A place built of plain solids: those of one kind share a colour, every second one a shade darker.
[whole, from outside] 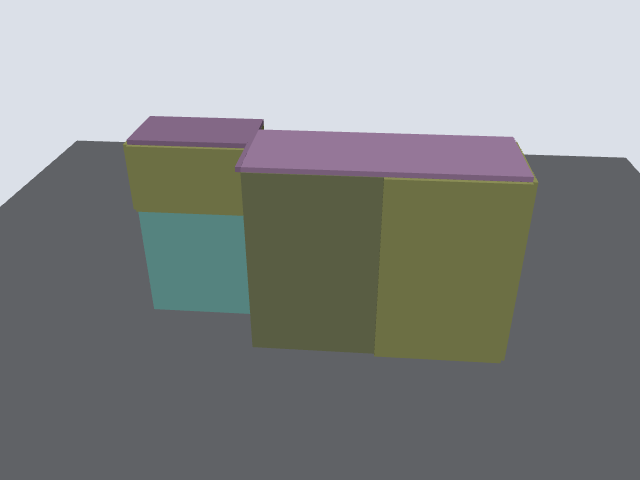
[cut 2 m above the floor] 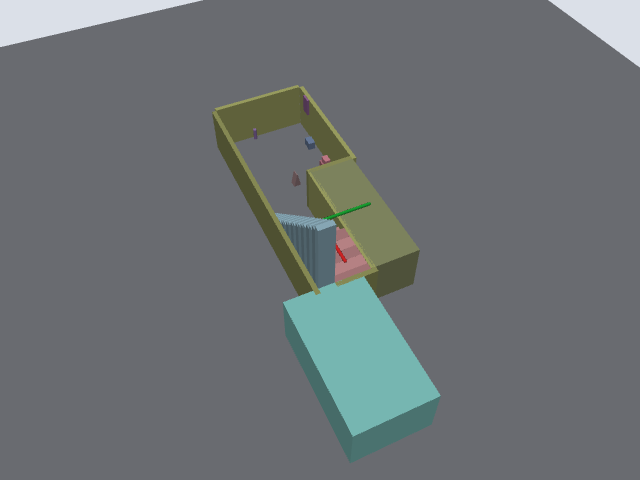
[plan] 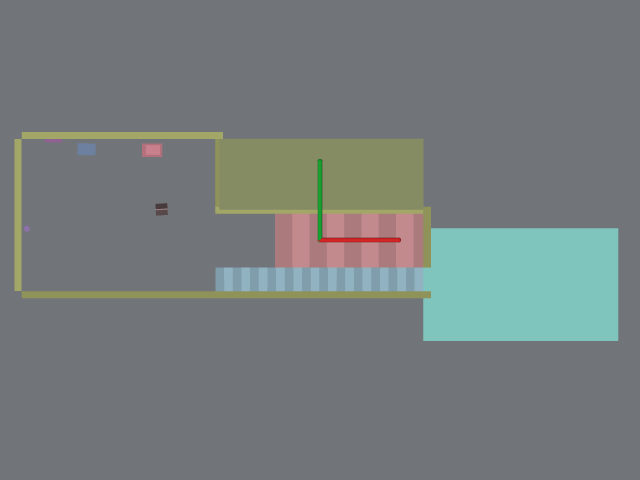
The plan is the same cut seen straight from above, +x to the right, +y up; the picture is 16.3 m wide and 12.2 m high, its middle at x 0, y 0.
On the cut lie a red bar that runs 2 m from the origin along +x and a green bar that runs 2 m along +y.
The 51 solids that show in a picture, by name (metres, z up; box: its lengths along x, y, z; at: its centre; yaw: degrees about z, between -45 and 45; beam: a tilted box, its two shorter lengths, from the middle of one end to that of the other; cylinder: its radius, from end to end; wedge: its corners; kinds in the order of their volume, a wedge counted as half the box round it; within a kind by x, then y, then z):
{
 "floor_1": {"box": [4.96, 2.87, 5.4], "at": [5.1, -1.13, 2.4]},
 "fill_1": {"box": [5.19, 1.81, 8.02], "at": [0.04, 1.67, 3.96]},
 "wall_1": {"box": [0.18, 3.87, 8.03], "at": [-7.67, 0.63, 3.96]},
 "wall_2": {"box": [5.12, 0.18, 8.03], "at": [-5.02, 2.66, 3.96]},
 "wall_3": {"box": [0.2, 1.9, 8.03], "at": [-2.56, 1.62, 3.96]},
 "wall_4": {"box": [10.41, 0.18, 8.03], "at": [-2.38, -1.39, 3.96]},
 "wall_5": {"box": [5.28, 0.18, 8.03], "at": [-0.02, 0.76, 3.96]},
 "wall_6": {"box": [0.2, 1.55, 8.03], "at": [2.72, 0.07, 3.96]},
 "wall_7": {"box": [4.76, 0.18, 2.87], "at": [5.2, 0.39, 6.54]},
 "wall_8": {"box": [0.18, 2.87, 2.87], "at": [7.67, -1.13, 6.54]},
 "roof_1": {"box": [10.21, 3.87, 0.2], "at": [-2.48, 0.63, 8.08]},
 "roof_2": {"box": [0.2, 5.14, 0.2], "at": [2.72, 0.0, 8.08]},
 "roof_3": {"box": [4.76, 2.87, 0.2], "at": [5.2, -1.13, 8.08]},
 "mass_1": {"box": [0.44, 1.37, 0.43], "at": [-0.93, -0.02, 0.17]},
 "mass_2": {"box": [0.44, 1.37, 0.84], "at": [-0.49, -0.02, 0.37]},
 "mass_3": {"box": [0.44, 1.37, 1.25], "at": [-0.05, -0.02, 0.58]},
 "mass_4": {"box": [0.44, 1.37, 1.66], "at": [0.39, -0.02, 0.78]},
 "mass_5": {"box": [0.44, 1.37, 2.07], "at": [0.83, -0.02, 0.98]},
 "mass_6": {"box": [0.44, 1.37, 2.48], "at": [1.27, -0.02, 1.19]},
 "mass_7": {"box": [0.44, 1.37, 2.88], "at": [1.71, -0.02, 1.39]},
 "mass_8": {"box": [0.44, 1.37, 3.29], "at": [2.15, -0.02, 1.6]},
 "mass_9": {"box": [0.26, 1.37, 3.7], "at": [2.5, -0.02, 1.8]},
 "tread_1": {"wedge": [[-2.66, -1.3, -0.05], [-2.66, -1.3, 0.2], [-2.66, -0.7, -0.05], [-2.66, -0.7, 0.2], [-2.43, -1.3, -0.05], [-2.43, -1.3, 0.2], [-2.43, -0.7, -0.05], [-2.43, -0.7, 0.2]]},
 "tread_2": {"wedge": [[-2.44, -1.3, -0.05], [-2.44, -1.3, 0.41], [-2.44, -0.7, -0.05], [-2.44, -0.7, 0.41], [-2.22, -1.3, -0.05], [-2.22, -1.3, 0.41], [-2.21, -0.7, -0.05], [-2.21, -0.7, 0.41]]},
 "tread_3": {"wedge": [[-2.22, -1.3, -0.05], [-2.22, -1.3, 0.61], [-2.22, -0.7, -0.05], [-2.22, -0.7, 0.61], [-1.99, -1.3, -0.05], [-1.99, -1.3, 0.61], [-1.99, -0.7, -0.05], [-1.99, -0.7, 0.61]]},
 "tread_4": {"wedge": [[-2.0, -1.3, -0.05], [-2.0, -1.3, 0.82], [-2.0, -0.7, -0.05], [-2.0, -0.7, 0.82], [-1.77, -1.3, -0.05], [-1.77, -1.3, 0.81], [-1.77, -0.7, -0.05], [-1.77, -0.7, 0.81]]},
 "tread_5": {"wedge": [[-1.78, -1.3, -0.05], [-1.78, -1.3, 1.02], [-1.78, -0.7, -0.05], [-1.78, -0.7, 1.02], [-1.55, -1.3, -0.05], [-1.55, -1.3, 1.02], [-1.55, -0.7, -0.05], [-1.55, -0.7, 1.02]]},
 "tread_6": {"wedge": [[-1.56, -1.3, -0.05], [-1.56, -1.3, 1.22], [-1.56, -0.7, -0.05], [-1.56, -0.7, 1.22], [-1.33, -1.3, -0.05], [-1.33, -1.3, 1.22], [-1.33, -0.7, -0.05], [-1.33, -0.7, 1.22]]},
 "tread_7": {"wedge": [[-1.34, -1.3, -0.05], [-1.34, -1.3, 1.43], [-1.34, -0.7, -0.05], [-1.34, -0.7, 1.43], [-1.12, -1.3, -0.05], [-1.12, -1.3, 1.42], [-1.12, -0.7, -0.05], [-1.12, -0.7, 1.42]]},
 "tread_8": {"wedge": [[-1.12, -1.3, -0.05], [-1.12, -1.3, 1.63], [-1.12, -0.7, -0.05], [-1.12, -0.7, 1.63], [-0.9, -1.3, -0.05], [-0.9, -1.3, 1.63], [-0.89, -0.7, -0.05], [-0.89, -0.7, 1.63]]},
 "tread_9": {"wedge": [[-0.9, -1.3, -0.05], [-0.9, -1.3, 1.83], [-0.9, -0.7, -0.05], [-0.9, -0.7, 1.84], [-0.67, -1.3, -0.05], [-0.67, -1.3, 1.83], [-0.67, -0.7, -0.05], [-0.67, -0.7, 1.83]]},
 "tread_10": {"wedge": [[-0.68, -1.3, -0.05], [-0.68, -1.3, 2.04], [-0.68, -0.7, -0.05], [-0.68, -0.7, 2.04], [-0.46, -0.7, -0.05], [-0.46, -0.7, 2.04], [-0.45, -1.3, -0.05], [-0.45, -1.3, 2.04]]},
 "tread_11": {"wedge": [[-0.46, -1.3, -0.05], [-0.46, -1.3, 2.24], [-0.46, -0.7, -0.05], [-0.46, -0.7, 2.24], [-0.23, -1.3, -0.05], [-0.23, -1.3, 2.24], [-0.23, -0.7, -0.05], [-0.23, -0.7, 2.24]]},
 "tread_12": {"wedge": [[-0.24, -1.3, -0.05], [-0.24, -1.3, 2.45], [-0.23, -0.7, -0.05], [-0.23, -0.7, 2.45], [-0.01, -1.3, -0.05], [-0.01, -1.3, 2.45], [-0.01, -0.7, -0.05], [-0.01, -0.7, 2.45]]},
 "tread_13": {"wedge": [[-0.02, -1.3, -0.05], [-0.02, -1.3, 2.65], [-0.02, -0.7, -0.05], [-0.02, -0.7, 2.65], [0.21, -1.3, -0.05], [0.21, -1.3, 2.65], [0.21, -0.7, -0.05], [0.21, -0.7, 2.65]]},
 "tread_14": {"wedge": [[0.2, -1.3, -0.05], [0.2, -1.3, 2.86], [0.2, -0.7, -0.05], [0.2, -0.7, 2.85], [0.42, -1.3, -0.05], [0.42, -1.3, 2.85], [0.43, -0.7, -0.05], [0.43, -0.7, 2.85]]},
 "tread_15": {"wedge": [[0.42, -1.3, -0.05], [0.42, -1.3, 3.06], [0.42, -0.7, -0.05], [0.42, -0.7, 3.06], [0.64, -1.3, -0.05], [0.64, -1.3, 3.06], [0.64, -0.7, -0.05], [0.64, -0.7, 3.06]]},
 "tread_16": {"wedge": [[0.64, -1.3, -0.05], [0.64, -1.3, 3.26], [0.64, -0.7, -0.05], [0.64, -0.7, 3.26], [0.87, -1.3, -0.05], [0.87, -1.3, 3.26], [0.87, -0.7, -0.05], [0.87, -0.7, 3.26]]},
 "tread_17": {"wedge": [[0.86, -1.3, -0.05], [0.86, -1.3, 3.47], [0.86, -0.7, -0.05], [0.86, -0.7, 3.47], [1.08, -0.7, -0.05], [1.08, -0.7, 3.47], [1.09, -1.3, -0.05], [1.09, -1.3, 3.47]]},
 "tread_18": {"wedge": [[1.08, -1.3, -0.05], [1.08, -1.3, 3.67], [1.08, -0.7, -0.05], [1.08, -0.7, 3.67], [1.31, -1.3, -0.05], [1.31, -1.3, 3.67], [1.31, -0.7, -0.05], [1.31, -0.7, 3.67]]},
 "tread_19": {"wedge": [[1.3, -1.3, -0.05], [1.3, -1.3, 3.88], [1.3, -0.7, -0.05], [1.3, -0.7, 3.88], [1.52, -1.3, -0.05], [1.52, -1.3, 3.87], [1.53, -0.7, -0.05], [1.53, -0.7, 3.87]]},
 "tread_20": {"wedge": [[1.52, -1.3, -0.05], [1.52, -1.3, 4.08], [1.52, -0.7, -0.05], [1.52, -0.7, 4.08], [1.74, -0.7, -0.05], [1.74, -0.7, 4.08], [1.75, -1.3, -0.05], [1.75, -1.3, 4.08]]},
 "tread_21": {"wedge": [[1.74, -1.3, -0.05], [1.74, -1.3, 4.28], [1.74, -0.7, -0.05], [1.74, -0.7, 4.28], [1.96, -1.3, -0.05], [1.96, -1.3, 4.28], [1.97, -0.7, -0.05], [1.97, -0.7, 4.28]]},
 "tread_22": {"wedge": [[1.96, -1.3, -0.05], [1.96, -1.3, 4.49], [1.96, -0.7, -0.05], [1.96, -0.7, 4.49], [2.19, -1.3, -0.05], [2.19, -1.3, 4.49], [2.19, -0.7, -0.05], [2.19, -0.7, 4.49]]},
 "tread_23": {"wedge": [[2.18, -1.3, -0.05], [2.18, -1.3, 4.69], [2.18, -0.7, -0.05], [2.18, -0.7, 4.69], [2.41, -1.3, -0.05], [2.41, -1.3, 4.69], [2.41, -0.7, -0.05], [2.41, -0.7, 4.69]]},
 "tread_24": {"wedge": [[2.4, -1.3, -0.05], [2.4, -1.3, 4.9], [2.4, -0.7, -0.05], [2.4, -0.7, 4.9], [2.63, -1.3, -0.05], [2.63, -1.3, 4.89], [2.63, -0.7, -0.05], [2.63, -0.7, 4.89]]},
 "carton_1": {"box": [0.52, 0.35, 0.44], "at": [-4.27, 2.28, 0.17], "yaw": -0.3},
 "carton_2": {"box": [0.37, 0.25, 0.27], "at": [-4.25, 2.29, 0.52], "yaw": 0.2},
 "bucket_1": {"box": [0.46, 0.3, 0.39], "at": [-5.93, 2.3, 0.14], "yaw": -1.9},
 "sign_1": {"wedge": [[-4.18, 0.78, 0.62], [-4.18, 0.92, 0.0], [-4.17, 0.62, 0.0], [-4.17, 0.75, 0.62], [-3.89, 0.94, 0.0], [-3.88, 0.8, 0.62], [-3.87, 0.64, 0.0], [-3.87, 0.77, 0.62]]},
 "cabinet_1": {"box": [0.44, 0.09, 0.78], "at": [-6.77, 2.52, 1.6]}
}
